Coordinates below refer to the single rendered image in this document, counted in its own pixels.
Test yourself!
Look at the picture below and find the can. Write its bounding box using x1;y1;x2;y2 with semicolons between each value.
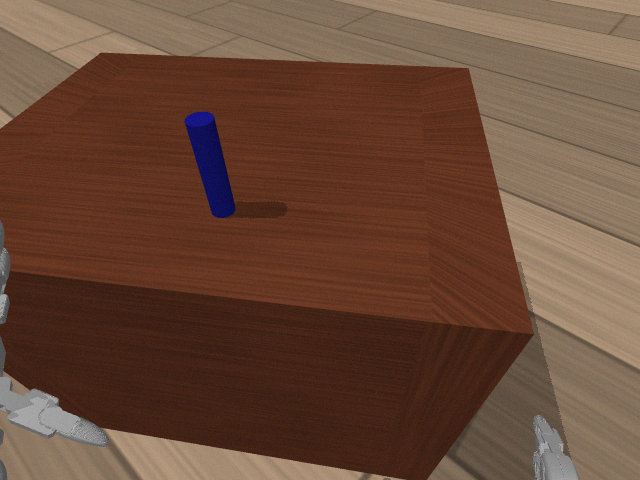
185;112;235;218

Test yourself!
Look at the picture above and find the left robot hand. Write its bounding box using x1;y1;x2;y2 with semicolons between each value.
0;221;109;447

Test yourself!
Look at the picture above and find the right robot hand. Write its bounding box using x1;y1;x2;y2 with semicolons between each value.
532;415;580;480

